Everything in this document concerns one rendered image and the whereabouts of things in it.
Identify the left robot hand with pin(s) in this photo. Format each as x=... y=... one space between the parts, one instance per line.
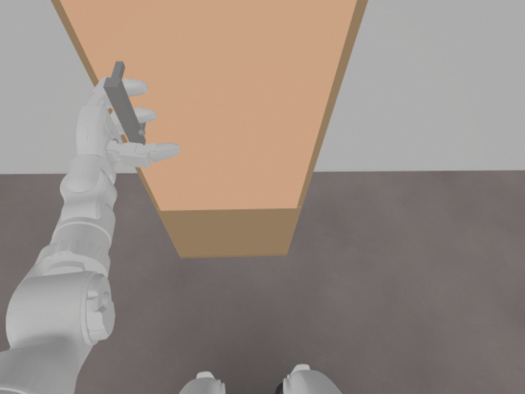
x=96 y=129

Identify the robot shin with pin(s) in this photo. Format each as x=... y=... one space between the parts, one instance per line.
x=204 y=374
x=301 y=367

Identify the left robot forearm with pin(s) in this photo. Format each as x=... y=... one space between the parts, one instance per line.
x=83 y=234

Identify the robot right shin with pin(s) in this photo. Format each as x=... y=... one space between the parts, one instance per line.
x=301 y=367

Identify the handle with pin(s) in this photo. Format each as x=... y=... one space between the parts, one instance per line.
x=120 y=101

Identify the robot left upper arm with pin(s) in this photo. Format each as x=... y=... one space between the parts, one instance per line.
x=54 y=322

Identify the cupboard door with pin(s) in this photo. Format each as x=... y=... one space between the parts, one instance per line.
x=240 y=85

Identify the robot left shin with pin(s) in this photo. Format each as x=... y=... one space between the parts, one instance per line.
x=204 y=374

